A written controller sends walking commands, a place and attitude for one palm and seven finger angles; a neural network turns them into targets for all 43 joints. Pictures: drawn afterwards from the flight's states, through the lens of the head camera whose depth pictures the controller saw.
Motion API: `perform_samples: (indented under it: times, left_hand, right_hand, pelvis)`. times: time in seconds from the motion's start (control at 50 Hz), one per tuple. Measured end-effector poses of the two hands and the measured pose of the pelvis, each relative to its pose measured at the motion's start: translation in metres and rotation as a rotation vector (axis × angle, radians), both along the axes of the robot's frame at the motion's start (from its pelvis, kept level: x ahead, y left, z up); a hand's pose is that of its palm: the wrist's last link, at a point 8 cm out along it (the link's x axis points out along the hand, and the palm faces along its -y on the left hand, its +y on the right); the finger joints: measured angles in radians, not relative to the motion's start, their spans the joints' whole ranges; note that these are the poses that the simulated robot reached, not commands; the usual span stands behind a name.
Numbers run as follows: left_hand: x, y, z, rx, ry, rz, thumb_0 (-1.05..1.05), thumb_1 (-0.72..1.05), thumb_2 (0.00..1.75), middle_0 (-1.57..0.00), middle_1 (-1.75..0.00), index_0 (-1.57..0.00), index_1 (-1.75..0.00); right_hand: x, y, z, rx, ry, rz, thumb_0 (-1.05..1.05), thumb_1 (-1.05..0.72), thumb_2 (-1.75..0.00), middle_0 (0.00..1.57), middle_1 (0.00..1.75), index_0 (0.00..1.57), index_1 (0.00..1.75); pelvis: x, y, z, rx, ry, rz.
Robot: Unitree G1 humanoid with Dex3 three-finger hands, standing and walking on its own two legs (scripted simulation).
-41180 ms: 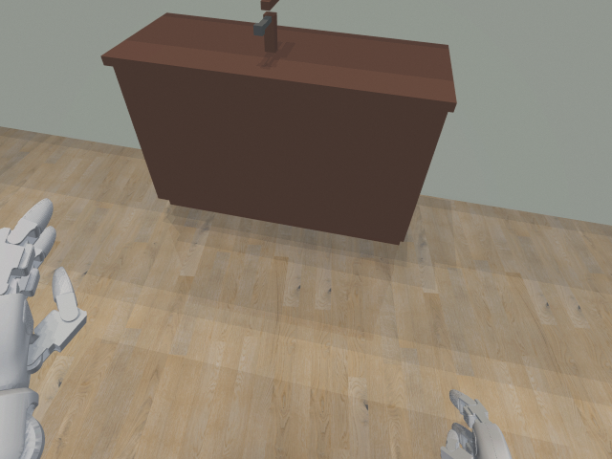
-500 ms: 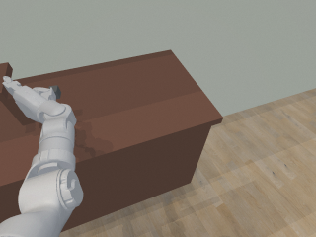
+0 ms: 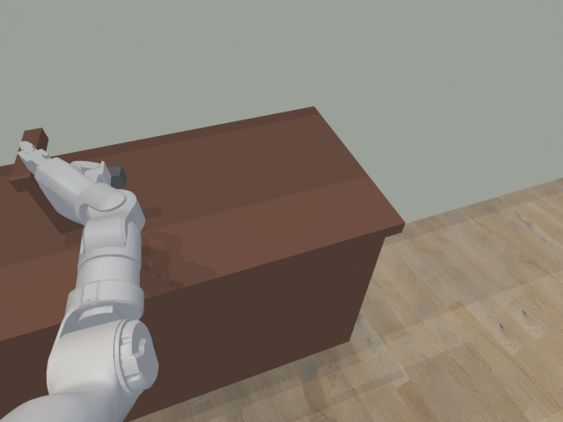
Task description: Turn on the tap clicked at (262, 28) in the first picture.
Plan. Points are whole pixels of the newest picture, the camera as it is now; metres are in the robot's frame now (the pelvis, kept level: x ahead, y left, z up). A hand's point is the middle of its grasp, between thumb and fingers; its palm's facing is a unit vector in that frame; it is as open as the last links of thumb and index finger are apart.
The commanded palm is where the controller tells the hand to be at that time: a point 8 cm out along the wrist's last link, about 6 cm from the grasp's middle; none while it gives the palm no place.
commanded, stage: lift the hand up off the lever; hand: left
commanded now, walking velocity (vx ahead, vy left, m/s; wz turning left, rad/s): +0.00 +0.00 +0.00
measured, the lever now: (116, 177) +0.50 +0.31 +0.08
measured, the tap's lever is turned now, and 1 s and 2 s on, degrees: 80 80 80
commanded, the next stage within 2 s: draw the hand back beside the body in 0.18 s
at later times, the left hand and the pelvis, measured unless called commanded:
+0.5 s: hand (139, 176) +0.40 +0.21 +0.16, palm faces +0.46 -0.89 -0.07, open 7.8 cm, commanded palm +0.34 +0.27 +0.17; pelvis +0.00 -0.01 +0.01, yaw -3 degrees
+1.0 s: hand (101, 250) +0.28 +0.22 +0.16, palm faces +0.29 -0.93 -0.21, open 7.6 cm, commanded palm +0.24 +0.27 +0.17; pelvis -0.02 +0.01 +0.01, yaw -3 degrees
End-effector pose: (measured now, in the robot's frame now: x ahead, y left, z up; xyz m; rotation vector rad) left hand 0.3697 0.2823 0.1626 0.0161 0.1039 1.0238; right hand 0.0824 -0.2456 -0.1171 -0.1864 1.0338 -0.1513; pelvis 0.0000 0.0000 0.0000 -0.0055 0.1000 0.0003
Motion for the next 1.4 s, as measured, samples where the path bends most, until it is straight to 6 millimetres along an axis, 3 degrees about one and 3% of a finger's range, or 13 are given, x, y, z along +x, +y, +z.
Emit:
perform_samples:
  times: [0.18, 0.3, 0.44, 0.52, 0.62, 0.68, 0.74, 0.82, 0.96, 1.18, 1.4]
  left_hand:
    - [0.000, -0.005, -0.003, -0.018, 0.044, -0.028, 0.01, 0.90, 0.90, -0.15, -0.15, -0.15, -0.15]
    - [0.004, -0.012, -0.003, -0.014, 0.019, -0.010, 0.02, 0.90, 0.90, -0.15, -0.15, -0.15, -0.15]
    - [0.003, -0.032, 0.011, 0.105, -0.036, -0.401, 0.02, 0.90, 0.90, -0.15, -0.16, -0.15, -0.15]
    - [-0.016, -0.032, 0.002, 0.064, -0.053, -0.575, 0.01, 0.89, 0.89, -0.16, -0.17, -0.15, -0.16]
    - [-0.062, 0.005, -0.014, 0.165, 0.028, -0.596, 0.01, 0.89, 0.89, -0.17, -0.18, -0.16, -0.17]
    - [-0.091, 0.021, -0.009, 0.225, 0.013, -0.571, 0.02, 0.89, 0.89, -0.17, -0.19, -0.17, -0.18]
    - [-0.108, 0.024, 0.003, 0.274, -0.044, -0.561, 0.02, 0.89, 0.90, -0.17, -0.20, -0.16, -0.19]
    - [-0.112, 0.010, 0.012, 0.303, -0.109, -0.612, 0.02, 0.90, 0.90, -0.17, -0.21, -0.16, -0.20]
    - [-0.115, -0.017, 0.002, 0.286, -0.119, -0.742, 0.01, 0.89, 0.90, -0.18, -0.23, -0.17, -0.22]
    - [-0.168, 0.011, 0.014, 0.369, -0.110, -0.667, 0.01, 0.89, 0.89, -0.19, -0.26, -0.19, -0.26]
    - [-0.199, 0.000, 0.008, 0.380, -0.082, -0.692, 0.01, 0.89, 0.90, -0.20, -0.29, -0.20, -0.29]
  right_hand:
    - [0.013, -0.004, 0.005, -0.023, -0.035, 0.035, 0.00, -0.90, -0.89, 0.20, 0.29, 0.20, 0.30]
    - [0.011, -0.006, 0.003, -0.022, -0.032, 0.032, 0.00, -0.90, -0.89, 0.20, 0.29, 0.20, 0.30]
    - [-0.002, -0.012, 0.007, -0.020, -0.042, -0.083, 0.00, -0.90, -0.89, 0.21, 0.30, 0.20, 0.30]
    - [-0.004, -0.015, 0.014, -0.023, -0.076, -0.130, 0.01, -0.90, -0.89, 0.21, 0.29, 0.20, 0.30]
    - [0.002, -0.018, 0.025, -0.011, -0.162, -0.130, 0.01, -0.90, -0.89, 0.20, 0.29, 0.20, 0.30]
    - [0.010, -0.017, 0.029, -0.027, -0.184, -0.074, 0.01, -0.90, -0.89, 0.20, 0.29, 0.20, 0.30]
    - [0.024, -0.013, 0.033, -0.042, -0.203, -0.003, 0.01, -0.91, -0.89, 0.20, 0.29, 0.20, 0.30]
    - [0.045, -0.001, 0.040, -0.037, -0.258, 0.050, 0.01, -0.91, -0.89, 0.20, 0.29, 0.20, 0.30]
    - [0.067, 0.024, 0.059, 0.021, -0.380, 0.038, 0.01, -0.90, -0.89, 0.20, 0.29, 0.20, 0.30]
    - [0.058, 0.031, 0.049, 0.028, -0.319, 0.066, 0.01, -0.90, -0.89, 0.21, 0.30, 0.20, 0.30]
    - [0.063, 0.029, 0.051, 0.010, -0.335, 0.075, 0.01, -0.90, -0.89, 0.21, 0.30, 0.20, 0.30]
  pelvis:
    - [-0.007, -0.003, 0.001, 0.002, -0.001, 0.017]
    - [-0.008, -0.005, 0.000, 0.003, 0.015, 0.010]
    - [-0.002, -0.006, 0.003, 0.009, -0.033, -0.037]
    - [-0.001, -0.008, 0.006, 0.009, -0.077, -0.061]
    - [-0.005, -0.008, 0.009, 0.004, -0.125, -0.070]
    - [-0.011, -0.006, 0.010, 0.001, -0.143, -0.055]
    - [-0.019, -0.003, 0.011, 0.000, -0.153, -0.033]
    - [-0.027, 0.001, 0.012, 0.002, -0.157, -0.018]
    - [-0.025, 0.006, 0.014, 0.002, -0.168, -0.046]
    - [-0.018, 0.009, 0.014, -0.004, -0.189, -0.044]
    - [-0.018, 0.011, 0.014, -0.003, -0.191, -0.037]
